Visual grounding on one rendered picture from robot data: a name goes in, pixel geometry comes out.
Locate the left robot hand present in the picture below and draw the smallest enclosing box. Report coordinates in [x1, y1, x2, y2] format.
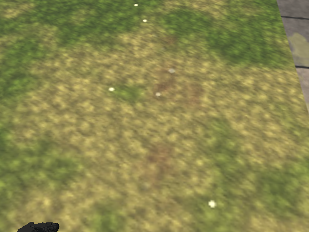
[17, 221, 59, 232]

